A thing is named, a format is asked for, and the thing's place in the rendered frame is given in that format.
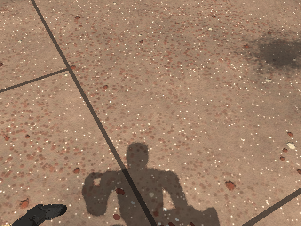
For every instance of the left robot hand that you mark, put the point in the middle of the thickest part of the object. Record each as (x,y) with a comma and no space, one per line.
(39,213)

